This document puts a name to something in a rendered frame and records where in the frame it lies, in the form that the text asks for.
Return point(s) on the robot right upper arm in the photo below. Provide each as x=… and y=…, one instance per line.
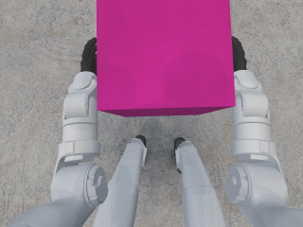
x=261, y=194

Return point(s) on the robot right hand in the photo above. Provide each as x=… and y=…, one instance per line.
x=239, y=60

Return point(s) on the carton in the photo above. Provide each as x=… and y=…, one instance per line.
x=164, y=57

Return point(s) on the robot left forearm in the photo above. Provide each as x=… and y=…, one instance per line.
x=79, y=123

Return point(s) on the robot left upper arm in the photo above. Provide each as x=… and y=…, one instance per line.
x=76, y=191

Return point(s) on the robot right foot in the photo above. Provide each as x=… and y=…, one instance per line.
x=177, y=142

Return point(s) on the left robot thigh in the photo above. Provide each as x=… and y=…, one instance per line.
x=119, y=208

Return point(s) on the robot left hand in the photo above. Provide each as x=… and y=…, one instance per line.
x=89, y=57

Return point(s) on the robot right forearm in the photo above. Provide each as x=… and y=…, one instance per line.
x=252, y=138

